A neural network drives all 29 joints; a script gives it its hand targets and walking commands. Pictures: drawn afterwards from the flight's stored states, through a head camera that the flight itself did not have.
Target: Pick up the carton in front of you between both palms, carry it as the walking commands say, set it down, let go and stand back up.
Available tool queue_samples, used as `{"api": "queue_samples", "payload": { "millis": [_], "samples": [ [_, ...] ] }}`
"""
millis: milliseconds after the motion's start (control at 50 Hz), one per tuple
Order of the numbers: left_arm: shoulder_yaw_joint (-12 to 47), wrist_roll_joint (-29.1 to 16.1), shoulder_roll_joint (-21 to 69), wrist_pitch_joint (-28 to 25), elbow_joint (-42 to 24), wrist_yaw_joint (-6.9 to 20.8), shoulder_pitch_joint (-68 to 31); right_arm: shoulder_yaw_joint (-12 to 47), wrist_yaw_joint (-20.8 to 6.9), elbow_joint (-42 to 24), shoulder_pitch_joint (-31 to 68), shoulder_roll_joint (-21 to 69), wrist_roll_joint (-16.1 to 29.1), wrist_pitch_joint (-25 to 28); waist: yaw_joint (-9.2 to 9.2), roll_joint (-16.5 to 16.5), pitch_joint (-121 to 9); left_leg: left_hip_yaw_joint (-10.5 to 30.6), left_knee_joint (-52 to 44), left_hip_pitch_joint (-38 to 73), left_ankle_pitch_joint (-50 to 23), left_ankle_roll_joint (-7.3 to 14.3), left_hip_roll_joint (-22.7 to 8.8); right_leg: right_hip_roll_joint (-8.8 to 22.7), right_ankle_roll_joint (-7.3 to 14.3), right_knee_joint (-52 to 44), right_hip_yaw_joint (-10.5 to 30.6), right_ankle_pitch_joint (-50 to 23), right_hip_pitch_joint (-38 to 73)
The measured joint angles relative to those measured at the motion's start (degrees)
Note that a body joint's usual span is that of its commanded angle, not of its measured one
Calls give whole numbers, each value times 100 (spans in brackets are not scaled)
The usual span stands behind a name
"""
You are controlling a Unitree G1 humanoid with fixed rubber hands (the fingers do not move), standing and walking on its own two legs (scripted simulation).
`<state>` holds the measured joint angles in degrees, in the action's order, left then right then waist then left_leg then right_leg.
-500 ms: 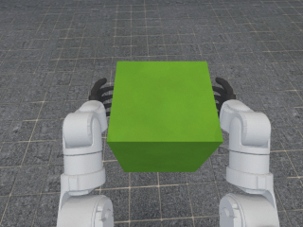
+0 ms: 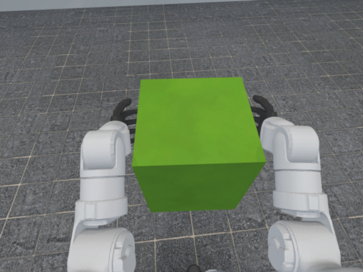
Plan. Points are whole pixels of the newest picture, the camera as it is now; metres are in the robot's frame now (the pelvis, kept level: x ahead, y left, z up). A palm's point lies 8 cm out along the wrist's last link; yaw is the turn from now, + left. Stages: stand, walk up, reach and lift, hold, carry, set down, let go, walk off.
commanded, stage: carry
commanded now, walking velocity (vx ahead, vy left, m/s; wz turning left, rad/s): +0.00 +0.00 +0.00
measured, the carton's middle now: (192, 150) +0.38 -0.03 +0.05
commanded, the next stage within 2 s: none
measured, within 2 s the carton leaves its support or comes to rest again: neither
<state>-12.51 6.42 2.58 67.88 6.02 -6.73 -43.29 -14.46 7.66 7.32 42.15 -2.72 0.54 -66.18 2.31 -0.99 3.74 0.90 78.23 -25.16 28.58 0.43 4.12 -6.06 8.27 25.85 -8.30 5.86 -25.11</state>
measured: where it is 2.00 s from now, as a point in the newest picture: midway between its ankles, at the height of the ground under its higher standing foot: (167, 236)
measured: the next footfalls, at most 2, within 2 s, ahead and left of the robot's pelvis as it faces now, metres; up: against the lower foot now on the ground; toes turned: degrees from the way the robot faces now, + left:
left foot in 0.20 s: +0.12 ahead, +0.16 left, +0.00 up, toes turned +0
right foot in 1.66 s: +0.32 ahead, -0.04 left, +0.00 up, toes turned -5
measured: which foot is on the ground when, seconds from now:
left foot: up 0.00-0.18, down 0.20-1.00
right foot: down 0.00-1.00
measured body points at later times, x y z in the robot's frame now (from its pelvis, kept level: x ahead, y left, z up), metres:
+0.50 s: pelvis +0.07 +0.05 +0.01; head +0.07 +0.05 +0.46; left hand +0.43 +0.20 +0.13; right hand +0.43 -0.10 +0.12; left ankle +0.08 +0.16 -0.72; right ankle +0.11 -0.04 -0.72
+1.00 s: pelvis +0.06 +0.06 +0.01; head +0.04 +0.05 +0.46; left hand +0.42 +0.21 +0.13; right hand +0.42 -0.10 +0.13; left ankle +0.08 +0.16 -0.72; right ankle +0.11 -0.04 -0.72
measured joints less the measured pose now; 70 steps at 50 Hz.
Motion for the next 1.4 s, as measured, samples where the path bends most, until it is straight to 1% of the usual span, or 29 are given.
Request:
{"api": "queue_samples", "payload": {
  "millis": [20, 40, 100, 140, 180, 200, 220, 240, 280, 420, 460, 580, 720, 840, 1000, 1160, 1200, 1260, 1320, 1360, 1400],
  "samples": [
    [-17, -27, -21, 7, -55, -1, 76, 17, 2, 87, 78, 21, -28, -6, -88, -60, 91, 123, -146, -258, 88, 21, -142, -28, 23, 138, -49, -1, -82],
    [-31, -65, -28, 23, -119, -4, 175, 28, 4, 101, 88, 64, -75, -38, -165, -89, 171, 222, -494, -440, 79, 24, -277, -21, 46, 263, -83, -24, -135],
    [-44, -195, 26, 57, -393, -83, 503, 34, 8, -129, -95, 226, -195, -143, -337, -75, 344, 315, -2003, -602, 7, 34, -557, 79, -1, 536, -54, 204, -199],
    [-67, -250, 66, 21, -562, -114, 661, 29, 9, -317, -232, 325, -249, -138, -430, -21, 420, 267, -2812, -514, -220, 66, -601, 186, -50, 694, -11, 357, -232],
    [-78, -303, 76, -50, -667, -122, 774, 33, 7, -471, -360, 416, -301, -81, -488, 37, 431, 156, -3542, -279, -662, 98, -577, 294, -111, 854, 37, 494, -266],
    [-81, -333, 68, -89, -693, -122, 811, 35, 5, -530, -421, 463, -330, -42, -500, 65, 408, 94, -3907, -123, -1053, 87, -557, 341, -150, 945, 57, 569, -285],
    [-79, -370, 40, -134, -696, -122, 832, 40, 4, -576, -488, 517, -361, 21, -511, 147, 404, 41, -4066, -32, -1320, -7, -504, 412, -192, 1017, 100, 637, -282],
    [-76, -409, 14, -173, -686, -121, 854, 54, 2, -611, -554, 561, -396, 74, -512, 201, 377, 10, -4113, 17, -1367, -75, -459, 464, -242, 1037, 130, 682, -257],
    [-43, -480, -44, -229, -623, -118, 882, 80, -1, -656, -666, 619, -460, 134, -505, 237, 250, -37, -4106, 62, -1261, -99, -410, 523, -326, 1043, 164, 738, -215],
    [121, -559, -197, -223, -253, -103, 729, 194, -7, -599, -790, 531, -495, 101, -414, 157, -332, -158, -4100, 251, -1056, 54, -350, 608, -481, 1024, 224, 861, -16],
    [134, -523, -209, -173, -52, -92, 666, 211, -9, -414, -747, 467, -472, 41, -364, 131, -515, -180, -4142, 333, -1047, 80, -333, 627, -515, 984, 239, 865, 64],
    [137, -349, -211, -11, 683, -18, 614, 236, -28, 426, -625, 334, -426, -119, -236, 111, -1013, -237, -4375, 625, -1091, 131, -294, 666, -593, 792, 285, 827, 330],
    [156, -327, -279, 90, 1081, 3, 520, 317, -43, 997, -408, 211, -370, -182, -214, 124, -1181, -267, -4612, 772, -1229, 136, -283, 675, -615, 570, 301, 692, 468],
    [155, -351, -327, 139, 1144, 6, 446, 335, -48, 1106, -292, 185, -372, -222, -252, 115, -1128, -268, -4676, 751, -1307, 129, -292, 673, -608, 486, 287, 608, 459],
    [154, -373, -341, 197, 995, 0, 411, 330, -46, 929, -260, 190, -388, -302, -278, 91, -975, -266, -4673, 694, -1347, 116, -305, 673, -593, 472, 266, 564, 414],
    [126, -356, -311, 237, 860, -5, 418, 316, -42, 790, -265, 197, -390, -353, -248, 73, -919, -268, -4625, 667, -1318, 110, -322, 672, -577, 516, 246, 596, 392],
    [129, -341, -288, 251, 845, -7, 452, 315, -41, 776, -299, 195, -383, -371, -232, 63, -982, -288, -4498, 633, -1124, 153, -352, 680, -555, 585, 210, 711, 385],
    [148, -290, -234, 265, 888, -9, 465, 294, -44, 813, -326, 154, -341, -392, -220, 71, -1118, -321, -4223, 543, -608, 252, -394, 696, -527, 661, 159, 801, 372],
    [198, -246, -212, 254, 953, -11, 476, 259, -50, 944, -310, 114, -293, -351, -219, 153, -1215, -424, -4268, 592, -730, 276, -401, 762, -575, 806, 170, 965, 351],
    [220, -260, -240, 271, 942, -12, 518, 270, -52, 1037, -281, 125, -293, -325, -207, 220, -1259, -502, -4414, 707, -960, 212, -366, 836, -622, 922, 205, 1114, 356],
    [195, -328, -319, 287, 891, -11, 575, 328, -52, 1124, -228, 184, -343, -287, -168, 208, -1305, -528, -4406, 761, -852, 190, -334, 862, -629, 1314, 253, 1561, 250]
  ]
}}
